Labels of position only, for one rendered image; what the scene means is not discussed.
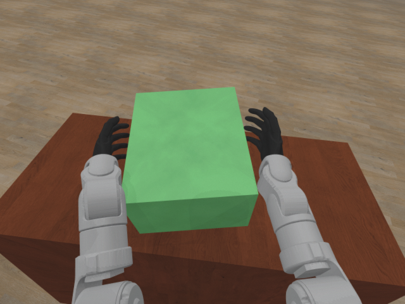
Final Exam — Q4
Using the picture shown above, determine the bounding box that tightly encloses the left robot hand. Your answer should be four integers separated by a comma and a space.
92, 116, 130, 160

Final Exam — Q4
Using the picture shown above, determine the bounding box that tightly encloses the robot right forearm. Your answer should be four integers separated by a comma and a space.
257, 155, 362, 304

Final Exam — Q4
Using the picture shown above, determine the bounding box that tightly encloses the robot left forearm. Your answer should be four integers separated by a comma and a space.
72, 154, 133, 304

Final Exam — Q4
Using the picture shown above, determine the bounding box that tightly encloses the right robot hand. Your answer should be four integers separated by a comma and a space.
244, 107, 284, 161

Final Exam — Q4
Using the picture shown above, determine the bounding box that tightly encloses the robot right upper arm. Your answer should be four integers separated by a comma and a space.
286, 275, 361, 304

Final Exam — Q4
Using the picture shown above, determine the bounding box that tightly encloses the robot left upper arm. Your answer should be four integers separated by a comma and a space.
75, 281, 144, 304

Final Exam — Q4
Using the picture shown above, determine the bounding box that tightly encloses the pedestal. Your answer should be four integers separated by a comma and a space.
0, 113, 405, 304

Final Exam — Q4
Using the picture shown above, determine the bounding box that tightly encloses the carton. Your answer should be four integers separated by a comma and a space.
122, 87, 258, 234

